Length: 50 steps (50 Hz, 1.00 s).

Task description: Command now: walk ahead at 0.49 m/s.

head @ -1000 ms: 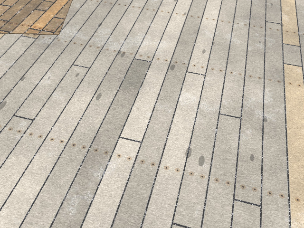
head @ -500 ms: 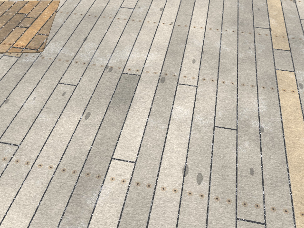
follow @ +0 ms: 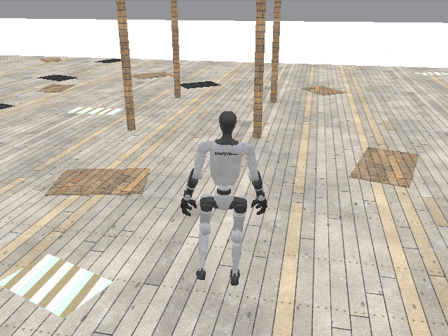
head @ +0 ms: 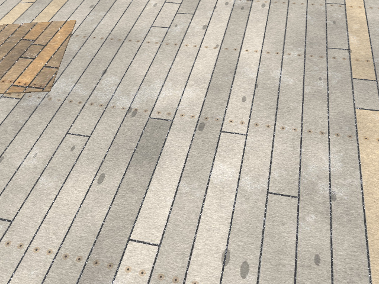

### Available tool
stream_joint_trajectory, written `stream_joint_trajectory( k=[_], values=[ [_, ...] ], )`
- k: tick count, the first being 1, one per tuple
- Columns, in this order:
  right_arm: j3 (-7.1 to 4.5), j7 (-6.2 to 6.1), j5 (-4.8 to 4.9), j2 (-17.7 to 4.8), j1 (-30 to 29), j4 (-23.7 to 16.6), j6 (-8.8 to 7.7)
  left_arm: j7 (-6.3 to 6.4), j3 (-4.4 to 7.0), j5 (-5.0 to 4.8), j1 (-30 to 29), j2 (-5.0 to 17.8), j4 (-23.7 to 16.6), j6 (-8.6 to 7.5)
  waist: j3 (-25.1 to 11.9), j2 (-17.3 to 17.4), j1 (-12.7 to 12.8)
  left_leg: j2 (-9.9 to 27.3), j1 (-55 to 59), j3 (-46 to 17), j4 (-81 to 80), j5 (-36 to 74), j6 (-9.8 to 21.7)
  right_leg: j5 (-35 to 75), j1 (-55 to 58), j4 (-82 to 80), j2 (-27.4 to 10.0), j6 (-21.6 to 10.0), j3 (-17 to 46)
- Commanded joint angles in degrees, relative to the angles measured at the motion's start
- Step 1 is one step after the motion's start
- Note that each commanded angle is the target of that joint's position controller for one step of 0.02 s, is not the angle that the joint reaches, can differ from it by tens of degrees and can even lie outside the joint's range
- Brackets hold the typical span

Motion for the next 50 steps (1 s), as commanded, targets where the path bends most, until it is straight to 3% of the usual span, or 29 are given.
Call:
stream_joint_trajectory(
  k=[1,4,6,12,15,17,18,19,20,21,22,23,24,25,26,29,32,33,35,38,39,40,41,42,43,44,45,46,50],
  values=[
    [-1.08,-0.26,-0.27,-3.27,0.22,-2.47,0.5,0.6,1.14,0.07,-0.86,7.59,-2.73,-1.18,-0.29,-7.02,-1.47,4.47,-9.84,-3.39,-4.29,6.01,-0.31,-9.53,7.35,-19.21,-14.0,-6.91,18.99],
    [-1.3,-0.35,-0.99,-3.07,-4.97,-3.9,0.63,1.62,1.45,-0.29,3.01,8.81,-1.55,-1.06,1.4,-4.71,-0.31,4.37,-15.54,-3.46,-12.49,12.76,-2.34,-3.3,10.67,-20.46,-14.75,-7.68,16.33],
    [-1.28,-0.07,-0.88,-2.4,-7.15,-4.44,0.56,2.05,1.34,-0.31,4.51,8.86,-1.18,-0.72,1.69,-5.52,0.11,4.12,-16.78,-3.14,-16.7,17.19,-3.18,-0.7,11.75,-20.76,-14.41,-7.34,13.94],
    [0.21,1.41,-1.18,0.2,-15.23,-6.4,-0.25,2.74,0.49,-0.09,7.51,7.5,0.64,0.9,2.24,-5.79,2.14,0.09,-5.27,1.65,-31.21,25.02,-3.4,25.82,10.42,-15.33,-10.05,-4.59,2.92],
    [0.49,2.12,-0.96,-0.72,-16.84,-7.14,-0.34,2.69,0.65,-0.27,7.83,7.78,1.59,2.14,2.06,-6.93,2.17,-1.14,-4.46,1.51,-34.71,20.88,-2.09,31.27,15.74,-10.59,-11.93,-5.27,3.9],
    [-0.16,2.34,-1.3,-3.22,-13.43,-6.33,-0.82,2.85,1.05,-0.51,6.24,8.49,1.57,2.65,-0.13,-7.91,-0.19,-2.42,-0.55,1.32,-37.4,17.15,-0.29,37.07,19.2,-5.28,-12.88,-4.58,5.64],
    [-0.81,2.12,-1.82,-4.66,-8.7,-4.69,-1.2,2.85,1.09,-0.88,5.18,8.46,1.38,2.85,-2.51,-7.32,-2.74,-3.56,5.95,1.97,-41.63,21.13,0.9,40.02,19.49,0.05,-11.25,-3.4,5.9],
    [-1.73,1.64,-2.76,-7.91,-3.3,-3.1,-1.59,2.63,0.86,-0.49,6.1,7.97,1.0,2.67,-7.2,-4.66,-4.38,-0.46,17.5,-0.25,-41.41,39.69,2.66,36.33,15.4,7.6,-8.11,-1.33,5.13],
    [-2.13,1.09,-4.02,-11.14,2.03,-2.3,-1.48,2.23,-0.19,0.54,9.09,4.67,0.03,1.99,-15.65,1.82,-3.45,10.81,39.2,-10.16,-33.51,64.34,8.46,14.81,-0.74,21.4,-3.58,1.84,4.14],
    [-1.22,0.62,-2.86,-7.67,3.87,-1.84,-0.19,2.24,-1.49,-0.62,12.58,0.82,0.91,1.92,-25.19,12.43,-4.08,21.97,48.69,-21.57,-34.32,70.33,17.56,-27.43,-10.09,38.76,2.52,5.15,3.88],
    [-0.58,0.62,-1.84,-6.45,2.74,-2.97,0.66,2.24,0.44,-2.0,9.42,7.56,0.12,2.14,-24.56,6.63,-5.28,20.85,43.75,-21.65,-37.18,58.97,16.63,-33.66,-13.31,46.38,0.95,5.41,9.11],
    [-0.69,0.0,-1.56,-6.89,-2.32,-4.38,1.21,2.65,1.48,-3.16,4.08,9.71,-1.94,2.77,-17.46,4.52,-4.42,18.81,36.73,-16.78,-39.95,47.37,14.04,-31.11,-17.55,48.91,-0.92,5.47,7.95],
    [-0.18,-0.42,-1.75,-5.58,-6.47,-4.89,1.4,3.26,1.64,-3.02,2.31,8.44,-2.19,3.85,-11.33,1.39,-2.76,16.31,27.89,-12.84,-43.52,35.9,12.14,-27.5,-18.15,46.63,-2.77,5.93,6.84],
    [0.15,-0.83,-2.18,-4.27,-8.86,-5.04,1.59,4.05,1.97,-2.17,1.88,7.64,-2.57,5.33,-7.84,1.4,-1.35,15.2,19.12,-10.89,-47.51,23.78,11.18,-24.31,-15.04,43.64,-4.55,6.23,6.64],
    [0.0,-0.84,-2.61,-4.64,-10.89,-5.0,1.97,4.43,1.87,-1.96,3.54,5.87,-2.85,6.52,-5.1,4.79,0.34,14.12,12.7,-8.61,-49.53,17.56,10.93,-22.57,-11.62,40.5,-5.1,6.83,5.82],
    [-0.66,-1.45,-2.98,-5.58,-12.22,-4.82,2.61,4.7,2.19,-1.59,4.04,4.82,-4.18,7.66,-4.96,6.04,1.12,11.98,7.69,-2.74,-51.63,14.4,10.36,-17.32,-7.09,33.4,-4.33,6.6,2.78],
    [-1.04,-2.34,-2.66,-6.78,-12.4,-4.82,3.03,3.97,2.37,-1.19,0.4,5.38,-6.72,7.93,-6.03,5.13,0.24,13.9,8.91,-0.5,-52.58,14.41,10.62,-12.11,-5.24,27.29,-5.29,5.48,2.13],
    [-1.31,-2.47,-2.34,-7.96,-13.48,-4.86,3.39,3.64,2.31,-1.28,0.44,5.2,-7.51,8.07,-6.74,6.62,1.04,14.95,10.33,-0.54,-52.38,12.58,10.16,-10.71,-4.82,25.01,-5.65,5.16,2.17],
    [-1.5,-2.78,-1.81,-8.17,-12.67,-4.51,4.03,3.08,2.91,-1.34,-1.49,7.05,-8.55,8.13,-6.84,5.36,0.35,14.92,12.07,0.47,-51.72,10.45,8.57,-10.12,-3.48,21.73,-4.87,4.16,0.87],
    [-1.66,-2.64,-0.33,-8.61,-13.49,-4.41,4.9,2.21,3.49,-0.84,0.94,7.08,-8.51,8.43,-5.94,3.7,2.48,13.83,11.92,3.25,-46.53,5.69,4.67,-5.19,3.13,9.68,-3.06,1.27,-1.45],
    [-1.49,-2.41,0.01,-7.16,-11.74,-3.58,5.27,2.19,4.05,-0.45,2.25,8.13,-8.24,8.47,-4.93,0.99,2.76,11.58,9.87,5.23,-41.34,1.5,1.59,-2.73,6.04,4.22,-2.48,-0.83,0.19],
    [-1.02,-1.87,-0.79,-4.31,-9.15,-3.19,5.69,2.85,5.17,-0.33,2.97,12.67,-9.08,8.38,-2.48,-11.58,1.5,5.39,2.2,11.34,-26.79,-5.79,-3.94,5.73,8.96,-6.02,-11.44,-5.31,14.57],
    [-0.98,-2.2,-2.02,-3.68,-13.19,-6.62,5.4,3.25,5.85,0.3,1.63,18.63,-11.44,7.89,0.22,-21.58,0.95,-3.88,-11.74,9.28,-14.16,-20.4,-7.59,11.16,9.02,-10.25,-22.49,-14.93,33.6],
    [-1.49,-2.28,-2.2,-5.0,-17.8,-7.87,5.14,3.01,5.35,1.8,2.04,16.67,-11.55,6.3,-1.73,-15.16,2.52,-3.89,-11.31,0.32,-4.06,-20.56,-6.5,9.17,6.15,-10.94,-21.6,-16.88,33.38],
    [-1.94,-2.17,-1.27,-5.77,-15.71,-7.43,5.11,3.11,5.09,1.42,-1.01,15.64,-12.09,4.98,-2.2,-12.86,-0.03,-3.06,-11.89,-1.9,-1.61,-14.97,-5.43,8.14,6.34,-10.35,-18.75,-13.76,27.76],
    [-2.44,-2.41,-1.25,-6.46,-13.1,-5.72,5.07,3.25,4.97,0.17,-4.63,14.46,-13.12,4.43,-2.65,-9.75,-1.66,-2.24,-11.69,-2.63,-1.61,-10.19,-5.02,6.16,6.78,-9.11,-15.94,-10.04,23.85],
    [-2.88,-2.76,-1.75,-7.4,-12.54,-4.93,5.01,3.39,4.45,-0.78,-6.71,12.82,-13.83,4.38,-3.19,-8.89,-1.91,-1.93,-11.63,-2.82,-1.95,-7.31,-5.1,6.69,7.12,-8.51,-15.0,-8.19,22.35],
    [-2.92,-2.71,-2.14,-7.04,-12.48,-4.7,4.96,3.64,3.87,-0.95,-6.79,11.37,-14.1,4.54,-4.04,-7.87,-2.02,-2.23,-10.12,-2.67,-0.75,-5.18,-5.28,7.91,6.69,-8.66,-13.98,-7.86,21.17],
    [-2.66,-2.53,-1.08,-5.31,-13.19,-5.28,4.06,4.27,3.8,-0.94,-3.43,11.36,-13.79,4.71,-5.52,-8.94,-1.18,-3.57,-9.73,-3.39,-7.45,-2.05,-6.64,13.83,11.37,-6.68,-12.55,-8.69,21.09]
  ],
)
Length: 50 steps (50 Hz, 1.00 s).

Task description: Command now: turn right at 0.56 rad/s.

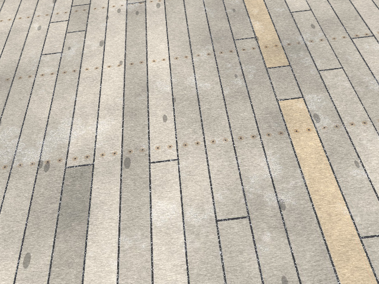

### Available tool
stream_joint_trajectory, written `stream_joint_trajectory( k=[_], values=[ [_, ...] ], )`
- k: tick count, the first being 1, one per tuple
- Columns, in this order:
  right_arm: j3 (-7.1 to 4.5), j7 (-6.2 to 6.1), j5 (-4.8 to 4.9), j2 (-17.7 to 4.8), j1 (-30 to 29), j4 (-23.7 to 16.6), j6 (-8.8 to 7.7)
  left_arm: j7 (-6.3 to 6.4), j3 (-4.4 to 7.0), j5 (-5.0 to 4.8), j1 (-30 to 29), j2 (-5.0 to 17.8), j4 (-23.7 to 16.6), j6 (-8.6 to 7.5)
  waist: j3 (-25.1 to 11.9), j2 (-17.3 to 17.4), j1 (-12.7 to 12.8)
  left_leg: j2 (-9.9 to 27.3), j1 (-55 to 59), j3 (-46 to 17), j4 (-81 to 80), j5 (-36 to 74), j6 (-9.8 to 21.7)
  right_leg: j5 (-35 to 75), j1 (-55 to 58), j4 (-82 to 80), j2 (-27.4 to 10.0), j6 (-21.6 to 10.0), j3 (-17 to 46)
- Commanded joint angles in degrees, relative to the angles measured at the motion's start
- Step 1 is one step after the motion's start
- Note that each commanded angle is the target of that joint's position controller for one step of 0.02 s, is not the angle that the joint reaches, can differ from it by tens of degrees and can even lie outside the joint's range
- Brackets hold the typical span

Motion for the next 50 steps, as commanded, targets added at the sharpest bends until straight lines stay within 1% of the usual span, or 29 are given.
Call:
stream_joint_trajectory(
  k=[1,5,9,11,13,14,15,16,17,18,19,20,23,26,28,30,32,33,34,35,36,37,38,39,40,43,45,46,50],
  values=[
    [-0.66,-0.04,0.35,-3.38,-2.08,-3.2,-1.07,0.74,2.12,-0.43,-0.64,9.58,-3.95,-0.71,-7.1,-8.67,-0.53,0.48,-4.89,-2.68,-5.48,1.83,-1.03,14.85,12.74,-6.77,-12.85,-9.22,15.78],
    [-0.25,0.69,0.53,-3.37,-2.79,-3.58,-1.4,0.82,2.73,-0.4,-1.65,11.34,-4.89,-0.03,-6.6,-9.98,0.33,-0.42,0.76,-3.09,-14.69,1.78,-1.99,10.75,10.44,-6.52,-12.13,-9.73,18.53],
    [-0.33,1.48,0.85,-4.57,-0.58,-3.51,-2.18,0.29,2.75,-0.38,-3.88,11.49,-6.08,0.62,-7.23,-10.72,0.01,-1.44,6.72,-3.47,-20.75,-0.05,-1.64,15.94,9.04,-4.75,-11.52,-9.74,22.52],
    [-0.4,2.05,0.96,-5.05,1.69,-3.23,-2.72,0.29,2.6,-0.63,-5.3,11.4,-6.82,1.04,-8.05,-11.02,-1.0,-1.76,10.34,-3.45,-26.3,1.12,-1.01,19.92,9.61,-2.98,-10.7,-8.83,24.32],
    [-0.76,2.64,0.84,-5.78,6.45,-2.05,-3.14,0.63,2.23,-1.31,-7.52,10.88,-7.88,1.65,-8.53,-9.98,-3.99,-0.85,19.13,-2.35,-39.11,11.89,0.43,17.46,6.95,0.16,-7.47,-5.46,23.31],
    [-1.5,2.52,0.17,-8.58,8.33,-1.7,-2.97,0.78,1.63,-1.11,-6.32,8.82,-8.38,1.84,-9.88,-5.21,-3.45,6.11,26.89,-7.18,-41.23,16.94,2.85,7.28,0.84,5.67,-4.07,-2.62,20.15],
    [-1.85,1.78,-0.59,-11.9,6.57,-2.54,-2.17,0.51,0.73,-0.48,-1.54,4.84,-8.17,1.68,-10.36,10.18,1.02,17.91,33.25,-18.32,-39.84,32.63,8.48,-18.24,-9.19,18.17,5.05,0.71,9.91],
    [-1.65,2.07,-2.46,-11.86,6.04,-3.15,-2.05,0.33,2.08,-0.75,-2.03,9.19,-9.41,1.04,-8.56,14.67,-0.01,24.97,29.94,-27.96,-41.69,35.85,17.67,-28.19,-17.34,29.26,6.58,2.96,6.76],
    [-0.93,1.97,-2.17,-9.14,3.32,-4.75,-2.23,0.21,3.34,-0.81,-1.71,13.43,-8.21,0.9,-7.04,8.18,0.51,23.68,28.36,-23.49,-41.51,33.65,17.94,-24.08,-17.64,37.31,3.03,4.04,7.39],
    [-0.39,1.71,-1.34,-6.84,0.92,-5.32,-2.15,0.16,3.79,-0.96,-1.4,13.72,-7.3,1.28,-5.92,5.91,1.15,19.58,27.59,-17.34,-40.67,30.81,15.08,-19.89,-18.0,39.94,2.28,4.87,6.54],
    [0.03,1.47,-0.54,-5.74,0.07,-5.95,-2.0,0.32,3.6,-0.95,-0.9,12.13,-6.49,2.04,-5.04,5.32,1.06,16.7,27.42,-13.06,-40.5,27.71,13.25,-17.18,-18.49,41.91,1.67,5.98,5.75],
    [0.17,1.14,0.1,-5.7,1.22,-5.66,-1.86,0.06,3.14,-0.82,-1.27,10.77,-7.0,2.44,-4.62,5.77,0.13,15.91,27.98,-11.45,-41.89,21.34,13.01,-13.67,-20.22,42.95,0.62,6.73,4.65],
    [0.06,0.38,0.34,-6.95,7.21,-4.26,-1.65,-0.96,1.69,-1.48,-7.16,7.64,-10.06,1.71,-2.61,7.86,-4.29,14.72,30.15,-10.94,-47.91,-0.09,13.45,-9.49,-22.89,35.18,-1.47,7.1,0.79],
    [-0.33,0.82,0.53,-9.09,9.59,-3.84,-2.56,-1.53,0.41,-0.89,-9.08,5.54,-11.26,0.13,-2.48,7.28,-5.63,15.92,30.96,-10.51,-49.54,-2.61,13.97,-9.88,-18.85,24.12,-3.07,6.58,-0.61],
    [-0.57,1.56,0.63,-9.97,9.47,-3.78,-3.08,-1.81,-0.16,-0.7,-8.63,4.91,-10.64,-0.82,-2.11,6.87,-5.33,15.33,26.77,-7.91,-50.76,-1.73,13.32,-9.93,-11.38,17.2,-2.99,5.32,-3.3],
    [-0.74,2.66,1.38,-10.57,10.03,-3.42,-3.63,-2.23,-0.19,-0.92,-7.9,5.58,-10.11,-1.34,-0.1,7.75,-4.87,15.28,23.41,-6.43,-50.46,-0.6,13.46,-9.24,-5.87,10.83,-2.35,3.9,-5.35],
    [-0.74,3.58,2.34,-10.8,9.97,-3.0,-3.6,-2.49,0.05,-1.11,-4.83,5.84,-8.75,-1.75,0.13,6.32,-2.38,15.05,20.57,-5.11,-47.91,-0.32,12.65,-3.36,1.98,1.96,-1.16,2.02,-7.13],
    [-0.35,3.94,2.47,-9.77,10.21,-2.78,-3.63,-2.46,0.35,-1.2,-1.66,6.16,-7.38,-1.72,-0.69,5.28,-0.63,14.58,17.47,-4.19,-45.19,1.07,11.79,-1.66,8.52,-1.05,-0.35,1.0,-7.63],
    [0.57,4.25,2.01,-7.29,10.25,-2.55,-3.85,-2.07,1.13,-1.56,3.75,7.43,-5.7,-1.54,-3.04,3.82,2.09,13.11,13.29,-2.19,-40.14,2.97,9.92,-1.93,17.19,-1.8,-0.64,-0.31,-6.07],
    [2.14,4.74,0.76,-2.87,8.46,-3.52,-4.29,-1.48,2.14,-1.46,11.07,10.42,-4.38,-1.49,-6.93,-3.58,5.41,8.42,6.39,3.6,-24.76,2.65,5.94,-3.95,26.97,-4.78,-8.82,-3.05,5.02],
    [2.93,4.74,0.15,-0.37,6.79,-7.26,-5.58,-1.49,3.48,-0.92,14.21,17.55,-4.63,-1.45,-9.03,-19.13,5.27,1.2,-10.5,7.78,-7.12,-10.19,2.76,-13.88,33.55,-10.8,-21.98,-11.7,28.53],
    [1.42,4.48,1.64,-6.11,4.39,-7.48,-6.4,-2.05,2.51,-0.48,13.69,13.63,-4.84,-2.66,-5.89,-13.06,6.29,3.36,-15.98,1.38,3.69,-13.92,3.35,-18.73,29.34,-13.49,-23.95,-15.31,33.77],
    [0.86,4.89,2.86,-7.77,5.19,-7.4,-6.76,-2.22,1.39,-0.19,10.5,10.57,-5.6,-3.56,-1.85,-12.14,4.07,6.1,-18.56,-0.36,6.16,-8.88,4.96,-20.16,26.9,-14.06,-21.74,-13.58,28.5],
    [0.89,5.05,2.81,-7.39,6.14,-6.34,-6.87,-2.36,0.79,-0.11,7.78,8.63,-6.3,-4.16,-0.05,-10.8,2.78,7.59,-17.72,-0.43,5.42,-3.83,5.65,-17.85,24.12,-15.11,-18.88,-11.87,23.34],
    [0.84,5.18,1.7,-7.25,5.6,-6.23,-7.03,-2.51,0.44,-0.32,6.28,7.93,-6.66,-4.29,1.39,-8.85,2.19,8.36,-16.84,-0.46,2.67,-0.39,5.51,-10.58,21.83,-15.71,-17.57,-10.78,19.73],
    [1.33,5.59,0.97,-4.73,5.44,-6.22,-6.44,-2.06,0.38,0.19,4.09,8.14,-7.1,-4.61,1.86,-7.24,0.01,8.54,-12.8,0.23,-3.26,9.0,3.42,1.0,16.57,-19.09,-15.05,-10.01,12.73],
    [1.8,5.65,0.46,-3.69,4.08,-6.68,-6.12,-1.8,0.47,-0.19,4.97,8.14,-6.65,-4.72,1.8,-5.83,0.12,7.29,-11.02,1.29,-10.31,14.29,2.05,7.53,15.52,-19.14,-12.75,-9.11,6.99],
    [2.29,5.59,0.36,-2.42,2.07,-7.61,-6.01,-1.72,0.75,-0.15,5.8,9.23,-6.1,-4.88,1.62,-6.38,0.65,6.77,-9.27,1.52,-14.24,17.85,1.56,7.06,14.28,-19.57,-12.7,-9.02,6.23],
    [3.24,6.21,0.83,-1.7,-5.02,-10.26,-6.12,-1.35,0.93,-0.74,10.17,9.31,-3.61,-5.05,4.03,-6.23,2.88,3.68,-3.42,3.38,-25.56,25.18,1.71,7.89,11.86,-20.43,-12.04,-7.97,1.99]
  ],
)
Over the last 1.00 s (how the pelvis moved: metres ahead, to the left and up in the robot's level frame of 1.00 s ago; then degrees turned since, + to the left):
0.23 -0.02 0.00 -18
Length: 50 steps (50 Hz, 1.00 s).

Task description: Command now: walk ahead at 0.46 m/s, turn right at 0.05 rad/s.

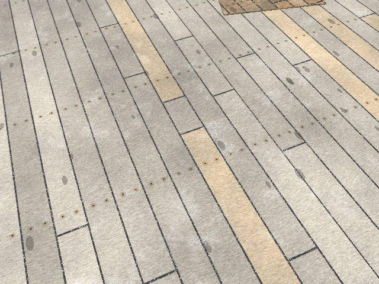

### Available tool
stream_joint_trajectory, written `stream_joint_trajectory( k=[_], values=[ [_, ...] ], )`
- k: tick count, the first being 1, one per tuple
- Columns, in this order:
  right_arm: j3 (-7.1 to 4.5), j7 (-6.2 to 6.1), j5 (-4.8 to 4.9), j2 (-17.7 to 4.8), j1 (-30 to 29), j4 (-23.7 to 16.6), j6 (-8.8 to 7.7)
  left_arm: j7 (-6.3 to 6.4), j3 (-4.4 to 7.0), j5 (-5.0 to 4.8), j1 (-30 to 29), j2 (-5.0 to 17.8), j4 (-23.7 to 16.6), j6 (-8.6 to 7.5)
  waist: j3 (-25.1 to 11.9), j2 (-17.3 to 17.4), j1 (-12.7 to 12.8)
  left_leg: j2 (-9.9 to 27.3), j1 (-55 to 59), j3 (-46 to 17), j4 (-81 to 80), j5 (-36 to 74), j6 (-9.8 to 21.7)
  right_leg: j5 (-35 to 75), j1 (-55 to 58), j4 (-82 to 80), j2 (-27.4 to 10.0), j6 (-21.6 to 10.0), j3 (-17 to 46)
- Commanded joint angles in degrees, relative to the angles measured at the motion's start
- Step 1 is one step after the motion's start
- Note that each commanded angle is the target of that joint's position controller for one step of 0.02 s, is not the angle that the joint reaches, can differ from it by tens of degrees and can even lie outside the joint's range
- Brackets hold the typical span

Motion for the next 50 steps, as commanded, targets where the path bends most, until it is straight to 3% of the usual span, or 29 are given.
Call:
stream_joint_trajectory(
  k=[1,5,6,7,8,9,10,11,12,13,15,18,21,25,28,30,32,33,34,35,36,37,38,39,41,44,46,48,50],
  values=[
    [0.35,0.56,0.36,-1.97,-9.4,-6.41,-0.95,0.42,2.83,-0.53,0.58,10.76,-1.94,-0.98,5.81,-8.13,0.47,-2.08,2.53,0.88,-6.55,5.37,0.53,11.93,-6.89,-5.46,-14.26,-9.11,5.83],
    [-0.4,1.17,0.29,-4.73,-7.69,-7.07,-1.33,0.69,3.24,-0.77,0.55,11.65,-0.64,-0.12,3.77,-8.25,-2.26,-3.48,5.41,0.88,-9.76,-0.52,3.79,25.72,1.31,0.54,-17.02,-7.27,5.49],
    [-1.09,0.91,0.24,-6.11,-4.51,-6.43,-1.27,0.79,3.34,-0.53,0.29,12.19,-0.58,0.29,0.85,-9.3,-4.08,-5.33,10.43,2.48,-9.41,-2.93,4.86,36.83,2.61,5.29,-16.42,-6.42,4.77],
    [-2.31,0.38,0.2,-8.02,2.78,-4.48,-1.08,0.97,3.06,-0.28,0.09,11.86,-0.5,0.89,-4.22,-9.23,-7.99,-7.55,20.48,4.62,-9.77,-3.77,6.52,46.61,1.6,15.13,-14.16,-5.03,2.68],
    [-3.36,-0.27,0.07,-10.51,12.16,-2.42,-0.78,1.28,2.24,0.27,0.88,10.47,-0.96,1.18,-11.32,-8.09,-11.98,-3.92,36.53,1.17,-7.16,-3.25,8.84,41.83,-6.8,28.67,-11.74,-3.12,1.08],
    [-4.87,-0.71,-1.28,-16.6,19.58,-1.36,-0.39,0.52,0.18,0.13,8.85,3.46,-2.35,0.27,-22.11,6.1,-9.72,12.88,60.88,-26.81,-8.95,-15.7,19.16,16.37,-30.75,54.09,-3.37,1.47,0.03],
    [-3.64,-0.32,-0.28,-12.34,20.55,-0.59,-0.46,0.4,-0.03,-0.7,6.99,4.29,-1.37,-1.21,-26.91,11.07,-10.65,16.54,62.99,-44.91,-21.16,-25.88,20.74,-16.91,-38.15,63.28,1.91,1.4,8.38],
    [-2.72,-0.55,0.26,-9.62,15.91,-0.97,-0.48,0.02,1.41,-2.62,0.38,9.32,-3.04,-1.96,-15.92,8.08,-10.55,14.89,55.85,-37.59,-23.1,-29.97,17.24,-15.34,-45.02,67.56,-1.93,0.35,8.9],
    [-2.28,-0.83,0.06,-7.98,11.81,-1.97,-0.4,0.05,1.18,-2.77,-3.88,9.71,-4.49,-2.41,-9.63,3.67,-9.15,13.16,47.12,-30.23,-23.93,-26.95,15.28,-10.59,-45.55,65.63,-5.21,-0.59,6.59],
    [-1.77,-0.9,-0.5,-6.42,8.51,-2.4,-0.42,0.31,1.25,-1.55,-6.28,9.33,-4.86,-2.46,-4.8,-0.05,-7.27,11.16,37.95,-24.41,-25.55,-21.5,14.45,-6.38,-43.73,61.57,-7.66,-0.69,5.12],
    [-1.29,-0.75,-1.73,-4.53,5.29,-2.92,-1.01,0.45,1.43,-0.62,-3.85,7.79,-3.84,-1.22,-2.86,1.75,-3.53,8.01,28.09,-18.14,-28.67,-14.17,14.13,-1.99,-36.53,57.14,-10.45,-0.61,5.7],
    [-1.61,-0.89,-0.92,-5.66,5.71,-1.83,-1.99,0.73,0.9,-0.18,-4.42,5.55,-4.18,0.25,-0.49,1.78,-2.09,7.51,23.27,-12.3,-32.6,-8.47,15.6,1.27,-36.81,51.35,-11.48,1.18,4.64],
    [-2.0,-1.71,-0.43,-7.14,8.09,-1.02,-1.79,0.73,0.56,0.69,-10.94,5.03,-6.32,-0.34,1.36,-0.59,-3.6,5.82,24.3,-8.76,-33.54,-4.16,15.0,11.57,-39.65,40.14,-11.4,2.9,3.87],
    [-2.37,-2.5,0.58,-8.55,13.42,0.11,-0.69,-0.43,-0.16,0.18,-20.23,3.62,-8.43,-1.76,2.63,-1.25,-7.31,3.57,26.13,-5.84,-31.66,-2.05,12.59,21.28,-35.54,24.43,-7.18,3.95,1.24],
    [-2.51,-2.8,1.05,-8.69,16.74,0.92,0.44,-1.48,-0.01,-0.36,-24.25,4.57,-9.91,-2.49,2.58,-0.17,-8.34,5.63,31.35,-8.98,-27.74,-2.77,11.96,20.12,-35.07,19.03,-5.65,3.52,2.3],
    [-2.87,-3.14,0.99,-9.24,16.71,0.92,1.08,-1.78,0.63,-0.47,-22.94,6.43,-9.94,-2.88,1.62,1.59,-6.57,7.45,34.18,-11.83,-24.36,-2.61,10.75,16.28,-32.24,16.76,-5.23,2.39,3.34],
    [-2.79,-3.22,0.72,-8.83,15.56,0.6,1.56,-1.51,1.92,-0.47,-15.4,8.86,-8.12,-3.23,-2.22,2.28,-1.86,5.84,33.58,-11.46,-15.93,4.75,8.79,12.44,-21.03,14.39,-3.97,0.11,1.7],
    [-1.81,-3.06,0.03,-6.09,15.58,-0.09,1.49,-1.01,3.18,0.22,-7.18,11.73,-6.53,-3.33,-9.13,0.74,2.01,2.2,28.77,-9.2,-4.09,3.96,6.89,12.61,-7.4,16.38,-7.13,-2.33,3.6],
    [-0.24,-2.87,-1.63,-0.98,18.77,-1.95,1.02,-0.5,4.23,1.14,0.89,16.43,-6.17,-2.87,-19.41,-10.02,2.96,-3.94,14.74,-5.01,15.79,-13.92,3.86,11.79,11.64,19.4,-20.33,-6.92,17.67],
    [0.42,-2.67,0.91,0.82,23.26,-3.43,0.0,-0.91,4.41,1.2,2.35,17.21,-4.91,-2.21,-24.91,-25.25,0.69,-8.62,-1.5,-5.1,30.65,-34.65,2.17,-3.97,20.64,9.03,-28.42,-13.57,42.24],
    [-1.32,-2.89,2.45,-6.17,19.31,-2.69,-0.07,-0.96,2.9,0.93,-0.11,11.2,-5.72,-2.16,-17.48,-15.18,2.24,-4.78,-6.43,-8.43,36.21,-31.51,2.29,-11.31,15.36,6.16,-25.97,-11.16,38.43],
    [-1.95,-2.98,2.45,-7.85,14.06,-4.09,0.14,-0.73,1.98,0.71,-3.46,8.51,-5.99,-2.12,-10.62,-11.05,2.24,-2.59,-7.73,-6.83,36.25,-26.22,2.41,-7.73,8.5,5.9,-24.0,-9.11,28.83],
    [-2.01,-3.08,1.6,-6.94,12.17,-4.39,0.57,-0.86,1.4,1.05,-6.59,7.13,-5.9,-2.2,-6.46,-6.96,0.73,-0.57,-5.46,-6.32,34.32,-22.18,2.0,-0.66,1.22,4.42,-21.54,-8.4,22.39],
    [-2.23,-2.95,1.02,-5.92,11.88,-4.88,1.02,-0.85,1.27,1.17,-8.96,6.29,-5.47,-2.38,-4.02,-8.54,-1.07,1.07,-3.41,-6.72,31.18,-19.4,1.7,3.91,-3.63,2.97,-20.0,-8.46,17.86],
    [-2.18,-2.6,1.3,-3.68,12.74,-4.87,2.41,-0.71,1.35,1.28,-11.21,5.33,-4.86,-2.84,-2.01,-8.68,-2.74,2.21,0.47,-5.89,28.74,-16.96,1.32,8.16,-8.48,-0.42,-17.46,-7.92,10.39],
    [-1.82,-2.37,0.85,-1.71,10.31,-7.24,3.52,-0.43,2.18,0.99,-11.37,7.38,-3.44,-3.4,0.3,-8.38,-3.77,2.72,-2.01,-5.6,22.88,-13.19,0.06,16.23,-9.64,-2.37,-18.54,-9.22,3.96],
    [-1.81,-2.0,0.59,-1.71,8.23,-8.06,3.59,0.01,2.61,1.27,-11.01,8.08,-2.88,-3.11,0.47,-5.76,-3.23,2.57,-2.72,-5.24,17.52,-7.17,-0.13,16.32,-8.23,-3.46,-17.94,-9.09,0.0],
    [-1.11,-1.01,0.61,-0.38,5.0,-9.31,3.23,0.21,3.01,0.91,-11.37,9.44,-2.6,-2.73,2.0,-6.78,-2.36,2.49,-0.69,-3.03,9.36,-2.11,0.06,17.83,-8.86,-3.5,-17.38,-8.42,-4.64],
    [-1.09,-0.31,0.48,-0.75,0.39,-10.69,2.89,0.53,3.42,0.55,-9.29,10.13,-1.76,-2.2,2.85,-5.12,-0.42,1.23,0.4,-0.39,4.23,0.45,0.9,17.59,-7.09,-3.36,-17.03,-7.34,-7.43]
  ],
)
Over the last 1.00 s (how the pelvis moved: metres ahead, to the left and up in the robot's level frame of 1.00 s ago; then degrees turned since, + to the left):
0.16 -0.06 0.00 -20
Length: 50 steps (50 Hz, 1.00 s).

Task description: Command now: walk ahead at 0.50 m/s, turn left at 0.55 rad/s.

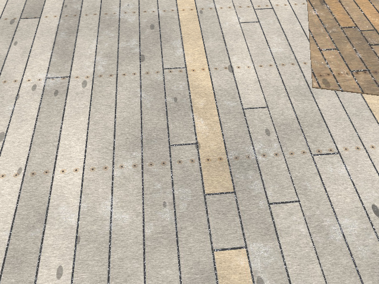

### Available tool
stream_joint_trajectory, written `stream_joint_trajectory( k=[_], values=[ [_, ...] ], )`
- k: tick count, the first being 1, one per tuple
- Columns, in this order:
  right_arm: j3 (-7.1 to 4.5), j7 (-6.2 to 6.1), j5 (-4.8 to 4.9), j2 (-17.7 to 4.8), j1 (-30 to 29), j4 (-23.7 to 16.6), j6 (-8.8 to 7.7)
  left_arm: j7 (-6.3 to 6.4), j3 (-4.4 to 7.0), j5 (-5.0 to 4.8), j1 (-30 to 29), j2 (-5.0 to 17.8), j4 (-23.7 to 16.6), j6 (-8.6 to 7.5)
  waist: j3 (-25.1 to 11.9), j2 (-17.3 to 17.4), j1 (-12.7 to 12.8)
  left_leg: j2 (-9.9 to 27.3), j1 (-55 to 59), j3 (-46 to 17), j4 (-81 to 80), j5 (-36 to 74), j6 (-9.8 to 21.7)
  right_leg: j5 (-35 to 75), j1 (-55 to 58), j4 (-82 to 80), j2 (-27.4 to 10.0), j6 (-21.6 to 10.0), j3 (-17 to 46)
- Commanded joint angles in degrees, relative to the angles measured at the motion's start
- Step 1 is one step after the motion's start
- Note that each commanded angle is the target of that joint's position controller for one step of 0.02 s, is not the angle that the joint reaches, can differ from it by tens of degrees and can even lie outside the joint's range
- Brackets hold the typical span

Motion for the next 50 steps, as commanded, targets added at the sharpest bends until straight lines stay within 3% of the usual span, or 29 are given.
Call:
stream_joint_trajectory(
  k=[1,3,5,6,8,9,10,11,12,13,14,15,17,19,24,27,31,34,35,36,37,38,39,40,41,42,43,45,50],
  values=[
    [0.16,1.2,-0.14,-1.35,-4.91,-4.94,-0.71,0.57,2.39,-0.71,-2.9,9.41,-3.76,-0.32,2.27,-4.18,-0.08,-0.51,1.5,2.51,-7.26,4.44,1.07,17.21,-0.97,-6.42,-15.11,-8.79,2.84],
    [0.12,1.58,0.03,-1.52,-6.94,-6.62,-0.47,0.57,2.96,-1.42,-1.82,10.99,-2.96,0.2,2.5,-5.07,0.01,-0.56,1.64,3.08,-9.11,2.07,2.42,18.53,2.17,-5.32,-17.27,-8.68,2.82],
    [-0.57,1.92,-0.13,-2.96,-6.05,-7.38,-0.25,0.63,3.35,-2.08,-2.72,12.22,-2.82,1.08,1.79,-6.15,-1.96,-2.81,4.19,5.14,-11.11,-3.28,4.54,31.21,5.37,-0.09,-17.72,-7.36,0.74],
    [-1.35,1.82,-0.15,-4.37,-3.55,-7.1,-0.07,0.68,3.67,-2.54,-3.11,13.13,-2.92,1.52,-0.55,-7.02,-3.73,-5.08,8.63,7.05,-11.14,-5.92,5.8,40.6,6.32,4.74,-17.3,-6.54,-0.14],
    [-4.57,0.89,0.28,-9.56,12.23,-2.98,0.48,0.71,3.16,-2.81,-3.87,12.34,-3.36,2.37,-8.98,-5.28,-12.43,-10.79,31.3,9.08,-15.2,-3.95,9.46,45.66,-0.61,26.57,-13.66,-3.33,-3.15],
    [-6.22,-0.39,0.6,-15.12,18.78,-1.48,1.14,0.8,1.52,-0.22,-2.13,7.78,-4.66,1.98,-12.95,5.35,-13.19,-1.23,46.9,-6.89,-16.11,-1.71,13.05,14.88,-16.64,45.88,-10.23,-0.26,-3.13],
    [-6.11,-0.07,0.32,-19.39,14.2,-4.01,0.12,0.52,-0.42,0.19,1.26,2.32,-8.22,0.23,-20.26,15.29,-6.22,10.74,59.68,-43.09,-27.49,-19.43,24.98,-22.43,-37.94,63.45,2.2,2.39,8.07],
    [-4.3,0.64,0.05,-13.38,14.34,-5.0,-1.0,-0.21,0.54,-2.23,-4.72,8.48,-8.34,-1.57,-20.88,5.15,-10.5,12.56,59.28,-44.96,-33.85,-23.74,22.68,-19.88,-43.74,66.65,-0.44,1.05,17.36],
    [-3.33,0.75,-0.27,-10.12,13.13,-3.86,-1.91,-0.61,0.74,-3.68,-7.11,9.33,-8.86,-2.34,-13.36,3.43,-9.85,11.49,53.43,-36.47,-33.78,-20.67,20.08,-14.46,-46.49,64.17,-2.92,-0.5,16.22],
    [-2.72,0.79,-0.19,-8.61,10.27,-3.95,-2.53,-0.11,0.51,-2.46,-7.06,8.48,-8.0,-2.71,-8.83,-1.42,-7.49,8.97,45.48,-28.86,-32.25,-10.27,17.81,-9.76,-43.62,59.31,-5.77,-1.0,16.13],
    [-2.04,0.55,-0.57,-6.38,6.44,-4.18,-2.55,0.4,0.85,-0.82,-6.95,8.58,-7.31,-2.41,-6.8,-1.93,-5.34,6.91,38.41,-23.57,-32.94,-6.31,16.38,-6.17,-39.93,54.6,-7.73,-0.84,16.07],
    [-1.61,0.34,-1.49,-5.68,4.52,-4.88,-2.73,0.28,1.01,-0.77,-5.73,8.89,-6.87,-1.72,-6.02,0.64,-3.76,5.92,33.12,-21.45,-34.12,-1.3,16.22,-3.95,-35.54,53.02,-8.8,-0.7,16.53],
    [-1.32,0.01,-1.25,-4.84,4.79,-4.4,-3.34,0.13,0.88,-0.27,-4.59,7.71,-6.15,-0.47,-5.37,0.4,-3.14,3.82,29.95,-15.68,-35.58,8.8,15.77,-2.08,-32.83,49.48,-8.95,0.07,15.61],
    [-1.76,-0.68,-1.23,-6.79,6.07,-3.36,-3.61,0.26,0.43,-0.03,-5.99,6.06,-6.58,0.46,-4.36,-0.54,-3.21,3.54,29.45,-12.39,-37.76,9.93,16.01,3.32,-35.1,44.58,-8.7,1.57,14.88],
    [-1.48,-1.75,-0.79,-6.91,10.25,-0.78,-3.39,-0.62,-0.42,-0.46,-15.05,4.17,-8.75,-0.21,-1.55,0.32,-6.92,0.71,31.48,-6.38,-38.44,9.62,12.16,20.08,-35.8,25.82,-6.52,2.27,13.56],
    [-1.43,-1.87,-0.61,-7.31,13.13,1.02,-3.25,-1.51,-0.86,-0.96,-19.71,3.5,-10.06,-0.64,0.72,0.88,-8.93,2.1,34.24,-7.07,-38.8,5.63,11.78,23.26,-35.88,19.12,-5.13,1.37,12.94],
    [-1.52,-2.18,-0.6,-7.38,16.57,3.32,-2.22,-2.97,-1.01,-1.01,-23.94,3.87,-12.07,-1.44,2.26,1.14,-9.81,5.67,43.12,-8.87,-34.67,12.0,11.96,17.57,-39.9,14.66,-3.51,-1.06,12.48],
    [-1.91,-2.63,-0.46,-8.57,15.34,3.43,-1.57,-3.3,-0.25,-0.88,-19.15,5.85,-11.11,-1.57,-0.78,2.52,-6.37,6.0,45.73,-8.38,-28.86,27.92,10.03,10.45,-31.78,13.05,-0.6,-3.67,10.53],
    [-1.96,-2.65,-0.57,-9.19,14.47,3.3,-1.35,-2.96,0.52,-0.76,-14.12,7.14,-10.04,-1.57,-4.47,3.38,-3.26,4.75,44.78,-7.37,-22.48,38.38,9.35,9.95,-23.28,12.5,1.37,-5.17,8.73],
    [-1.39,-2.66,-0.77,-8.34,13.14,2.69,-1.23,-2.55,1.55,-0.46,-5.62,9.55,-7.91,-1.56,-10.55,2.69,1.19,1.96,39.97,-5.0,-12.24,39.67,7.68,13.79,-9.64,12.74,-0.12,-7.61,9.67],
    [-0.14,-2.63,-2.24,-5.19,15.1,1.51,-1.54,-2.03,2.34,0.41,4.22,13.73,-6.61,-1.44,-20.02,-4.5,3.41,-2.18,25.8,-3.85,5.72,19.93,5.76,16.48,10.56,16.23,-12.16,-12.67,23.49],
    [1.28,-2.02,-0.81,-0.17,22.03,2.22,-2.53,-2.29,2.65,-0.6,7.45,13.7,-4.62,-1.1,-27.51,-21.18,0.96,-12.71,5.37,-2.9,26.18,-24.82,1.64,4.78,27.34,8.75,-23.75,-22.45,50.99],
    [0.03,-1.77,0.21,-6.8,17.3,2.0,-3.49,-2.25,1.24,-1.88,5.87,8.97,-4.96,-0.77,-22.54,-12.58,3.25,-9.46,-1.86,-8.32,30.86,-27.43,2.25,-5.73,24.49,4.32,-22.2,-19.72,52.27],
    [-0.36,-1.47,1.4,-8.0,10.51,-0.29,-4.02,-1.76,0.63,-1.42,2.01,7.24,-5.61,-0.38,-13.69,-9.05,3.03,-6.49,-4.76,-6.5,30.6,-23.14,2.52,-6.11,16.81,3.16,-20.02,-16.87,43.26],
    [-0.04,-1.42,0.81,-7.0,7.06,-1.27,-4.25,-1.72,0.23,-0.67,-1.55,6.72,-5.74,-0.22,-7.32,-3.48,0.92,-3.55,-3.53,-4.27,26.39,-18.8,2.47,-0.4,7.07,0.93,-17.65,-15.37,37.11],
    [-0.38,-1.55,-0.39,-6.63,6.19,-1.45,-4.13,-1.71,-0.1,-0.21,-3.9,5.74,-5.95,-0.42,-4.79,-3.06,-0.98,-1.56,-1.3,-3.95,21.71,-16.16,2.12,4.45,1.08,-0.33,-15.94,-14.95,33.7],
    [-0.36,-1.46,-0.6,-5.68,7.72,-1.04,-3.77,-1.73,-0.3,0.34,-4.94,5.5,-6.04,-0.59,-3.77,-4.27,-2.78,-0.47,2.09,-3.79,19.83,-15.01,1.75,8.45,-3.06,-1.78,-14.56,-14.83,31.01],
    [0.07,-1.57,-0.49,-3.51,10.26,-0.18,-2.79,-1.88,-0.21,-0.19,-5.55,5.79,-5.4,-0.97,-3.43,-5.89,-4.63,0.45,5.13,-2.82,15.23,-14.75,0.7,11.16,-7.62,-4.71,-13.44,-15.54,27.06],
    [1.09,-1.43,-1.13,-1.64,1.66,-2.38,-2.75,-1.15,0.62,-0.82,-4.09,8.63,-3.76,-0.71,-0.89,-5.23,-2.81,0.97,4.7,-0.5,-2.68,-0.44,-1.12,14.92,-10.26,-7.82,-10.68,-13.93,18.13]
  ],
)
Over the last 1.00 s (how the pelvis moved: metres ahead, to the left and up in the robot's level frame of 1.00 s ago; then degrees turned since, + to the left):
0.57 0.02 0.00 17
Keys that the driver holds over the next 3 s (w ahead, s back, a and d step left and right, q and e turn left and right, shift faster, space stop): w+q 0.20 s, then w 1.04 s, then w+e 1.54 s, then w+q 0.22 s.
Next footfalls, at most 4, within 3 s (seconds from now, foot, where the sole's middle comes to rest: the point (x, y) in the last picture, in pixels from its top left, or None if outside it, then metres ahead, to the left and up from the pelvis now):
0.16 left None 0.26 0.14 -0.78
0.72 right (207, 241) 0.63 0.01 -0.78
1.24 left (132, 189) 0.83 0.32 -0.78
1.78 right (185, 131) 1.15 0.13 -0.78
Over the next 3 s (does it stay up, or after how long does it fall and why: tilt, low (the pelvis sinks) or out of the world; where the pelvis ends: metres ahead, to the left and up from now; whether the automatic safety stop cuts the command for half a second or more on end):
stays up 1.58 0.01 0.00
